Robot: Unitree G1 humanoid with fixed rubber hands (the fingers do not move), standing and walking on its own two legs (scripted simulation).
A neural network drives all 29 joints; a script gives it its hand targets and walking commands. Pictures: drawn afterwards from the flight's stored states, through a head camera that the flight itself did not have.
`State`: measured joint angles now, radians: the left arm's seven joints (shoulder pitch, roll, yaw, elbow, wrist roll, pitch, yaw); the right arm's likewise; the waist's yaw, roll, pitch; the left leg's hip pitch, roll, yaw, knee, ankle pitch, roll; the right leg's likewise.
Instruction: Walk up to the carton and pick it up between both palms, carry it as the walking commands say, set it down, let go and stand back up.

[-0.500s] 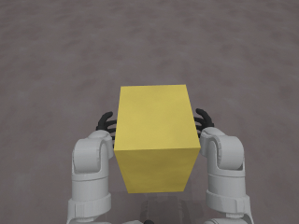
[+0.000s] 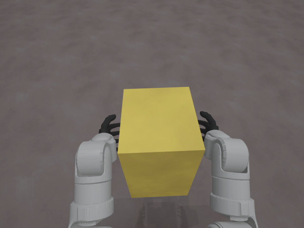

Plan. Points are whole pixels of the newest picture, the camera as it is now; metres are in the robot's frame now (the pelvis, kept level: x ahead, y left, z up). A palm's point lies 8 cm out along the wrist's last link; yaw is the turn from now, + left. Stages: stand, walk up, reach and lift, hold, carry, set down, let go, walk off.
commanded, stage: carry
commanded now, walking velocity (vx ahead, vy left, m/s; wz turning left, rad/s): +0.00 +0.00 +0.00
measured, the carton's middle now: (158, 146) +0.31 +0.00 +0.04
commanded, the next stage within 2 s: none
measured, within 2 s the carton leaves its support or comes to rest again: neither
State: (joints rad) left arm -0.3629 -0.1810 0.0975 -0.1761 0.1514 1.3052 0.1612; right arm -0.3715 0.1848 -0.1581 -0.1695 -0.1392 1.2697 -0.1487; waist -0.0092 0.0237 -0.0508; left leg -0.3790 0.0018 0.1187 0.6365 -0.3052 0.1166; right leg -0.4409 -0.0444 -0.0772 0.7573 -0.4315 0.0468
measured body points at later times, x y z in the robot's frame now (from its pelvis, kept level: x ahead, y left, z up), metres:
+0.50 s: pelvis -0.03 +0.01 +0.00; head -0.04 +0.00 +0.45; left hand +0.27 +0.14 +0.09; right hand +0.27 -0.12 +0.09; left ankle +0.02 +0.03 -0.73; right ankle -0.02 -0.11 -0.73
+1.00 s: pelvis -0.03 -0.01 +0.00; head -0.03 -0.02 +0.45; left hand +0.28 +0.12 +0.09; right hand +0.29 -0.13 +0.08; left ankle +0.02 +0.03 -0.73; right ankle -0.02 -0.11 -0.73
